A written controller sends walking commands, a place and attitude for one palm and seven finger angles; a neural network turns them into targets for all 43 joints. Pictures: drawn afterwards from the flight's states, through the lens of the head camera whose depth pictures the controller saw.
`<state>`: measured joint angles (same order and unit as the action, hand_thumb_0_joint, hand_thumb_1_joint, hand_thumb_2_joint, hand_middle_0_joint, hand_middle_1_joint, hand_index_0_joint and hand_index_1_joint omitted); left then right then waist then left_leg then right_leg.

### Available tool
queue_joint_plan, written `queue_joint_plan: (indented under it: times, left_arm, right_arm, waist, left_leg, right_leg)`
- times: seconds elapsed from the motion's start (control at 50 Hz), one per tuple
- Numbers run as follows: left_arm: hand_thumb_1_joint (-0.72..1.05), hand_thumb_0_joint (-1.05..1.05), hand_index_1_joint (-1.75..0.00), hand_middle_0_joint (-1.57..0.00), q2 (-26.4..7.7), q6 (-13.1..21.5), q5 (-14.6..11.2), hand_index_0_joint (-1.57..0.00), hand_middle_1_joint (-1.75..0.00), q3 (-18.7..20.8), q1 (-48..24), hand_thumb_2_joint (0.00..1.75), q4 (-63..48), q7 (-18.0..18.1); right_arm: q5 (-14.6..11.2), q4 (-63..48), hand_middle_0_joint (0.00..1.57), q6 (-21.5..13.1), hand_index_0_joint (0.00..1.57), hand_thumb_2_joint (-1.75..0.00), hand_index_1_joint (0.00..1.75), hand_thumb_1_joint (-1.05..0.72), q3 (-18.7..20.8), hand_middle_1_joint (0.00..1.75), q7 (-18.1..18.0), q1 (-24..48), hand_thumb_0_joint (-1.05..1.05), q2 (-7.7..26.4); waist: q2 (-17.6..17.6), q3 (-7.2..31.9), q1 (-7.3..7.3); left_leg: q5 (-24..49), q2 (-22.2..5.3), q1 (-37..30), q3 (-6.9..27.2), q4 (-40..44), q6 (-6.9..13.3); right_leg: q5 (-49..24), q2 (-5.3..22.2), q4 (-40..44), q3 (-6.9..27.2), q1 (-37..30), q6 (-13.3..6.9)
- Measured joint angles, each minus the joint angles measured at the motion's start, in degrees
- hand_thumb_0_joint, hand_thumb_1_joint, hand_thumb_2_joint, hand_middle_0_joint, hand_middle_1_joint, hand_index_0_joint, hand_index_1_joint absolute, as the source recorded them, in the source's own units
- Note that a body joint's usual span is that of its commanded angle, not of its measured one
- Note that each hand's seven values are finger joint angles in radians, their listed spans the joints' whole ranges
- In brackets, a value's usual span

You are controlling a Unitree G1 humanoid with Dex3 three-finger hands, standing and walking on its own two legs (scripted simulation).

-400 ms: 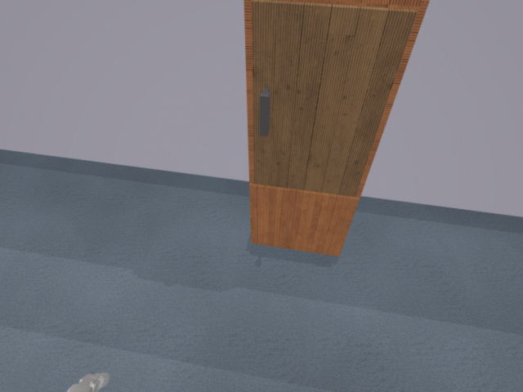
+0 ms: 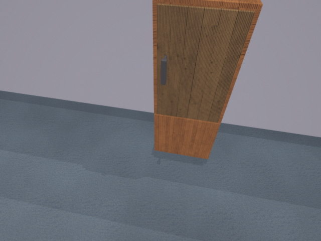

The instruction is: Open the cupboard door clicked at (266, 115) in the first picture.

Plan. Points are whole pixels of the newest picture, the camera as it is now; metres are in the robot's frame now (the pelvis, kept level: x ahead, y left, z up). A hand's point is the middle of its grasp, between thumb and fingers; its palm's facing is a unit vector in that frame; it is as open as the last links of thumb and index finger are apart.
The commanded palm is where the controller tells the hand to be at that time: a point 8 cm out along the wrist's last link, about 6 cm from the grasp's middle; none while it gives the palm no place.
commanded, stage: stand and wait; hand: left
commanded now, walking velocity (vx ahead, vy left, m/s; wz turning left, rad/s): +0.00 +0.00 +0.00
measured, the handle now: (164, 69) +0.85 +0.04 -0.03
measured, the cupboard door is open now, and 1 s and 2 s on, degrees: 0 0 0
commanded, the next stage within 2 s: look at it before walking up in 0.42 s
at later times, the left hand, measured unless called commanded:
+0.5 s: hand out of the picture +0.04 +0.23 -0.16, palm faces -0.02 -0.95 -0.31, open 7.4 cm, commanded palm none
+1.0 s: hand out of the picture +0.05 +0.23 -0.16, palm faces -0.02 -0.95 -0.31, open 7.4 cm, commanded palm none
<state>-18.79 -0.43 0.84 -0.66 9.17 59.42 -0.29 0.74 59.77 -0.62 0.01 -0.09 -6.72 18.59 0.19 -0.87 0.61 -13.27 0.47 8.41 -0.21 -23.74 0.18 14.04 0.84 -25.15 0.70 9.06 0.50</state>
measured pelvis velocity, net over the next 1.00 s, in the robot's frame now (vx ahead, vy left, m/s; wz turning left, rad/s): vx -0.01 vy -0.01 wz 0.00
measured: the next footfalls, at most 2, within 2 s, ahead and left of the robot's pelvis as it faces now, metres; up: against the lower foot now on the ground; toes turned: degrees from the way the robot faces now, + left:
none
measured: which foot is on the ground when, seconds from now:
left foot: down 0.00-1.00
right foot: down 0.00-1.00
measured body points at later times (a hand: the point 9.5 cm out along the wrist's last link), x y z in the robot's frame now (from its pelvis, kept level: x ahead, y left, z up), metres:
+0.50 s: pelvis -0.01 +0.00 +0.00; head -0.02 -0.01 +0.45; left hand +0.05 +0.28 -0.13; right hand +0.05 -0.29 -0.14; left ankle +0.00 +0.12 -0.74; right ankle +0.00 -0.12 -0.74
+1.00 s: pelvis -0.01 -0.01 +0.00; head -0.01 -0.01 +0.45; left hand +0.05 +0.28 -0.13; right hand +0.06 -0.29 -0.14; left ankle +0.00 +0.12 -0.74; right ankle +0.00 -0.12 -0.74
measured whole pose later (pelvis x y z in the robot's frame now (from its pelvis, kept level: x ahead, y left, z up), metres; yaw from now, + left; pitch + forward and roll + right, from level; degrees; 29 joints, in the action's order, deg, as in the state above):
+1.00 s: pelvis -0.01 -0.01 +0.00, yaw +0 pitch -2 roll +0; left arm -17.8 0.3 0.8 -0.5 10.0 62.8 0.0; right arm 0.4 64.1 -0.8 -0.1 -0.2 -8.9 17.7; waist 0.0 -1.3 0.3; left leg -11.1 -0.3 7.8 -0.2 -20.7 -0.4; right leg 11.6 0.1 -21.8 0.7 8.4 0.0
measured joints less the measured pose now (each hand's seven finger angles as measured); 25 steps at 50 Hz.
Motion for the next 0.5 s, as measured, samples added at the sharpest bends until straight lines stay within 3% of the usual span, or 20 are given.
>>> queue_joint_plan:
  times: [0.5]
  left_arm:
    - [0.91,0.01,-0.3,-0.2,0.91,0.36,-0.06,-0.2,-0.3,0.04,0.65,0.89,3.24,0.12]
  right_arm:
    - [-0.22,4.39,0.2,0.1,0.2,-0.9,0.3,-0.9,-0.16,0.3,0.06,-2.74,0.01,-0.76]
  waist:
    - [-0.17,-0.28,-0.48]
  left_leg:
    - [2.38,-0.55,-0.03,0.22,2.35,-0.49]
  right_leg:
    - [-2.52,-0.53,2.62,-0.22,-0.16,-0.38]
